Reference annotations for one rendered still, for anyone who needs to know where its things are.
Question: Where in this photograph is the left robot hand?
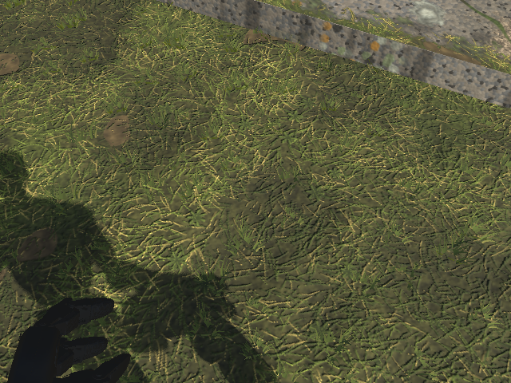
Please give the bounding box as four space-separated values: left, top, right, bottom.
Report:
6 298 131 383

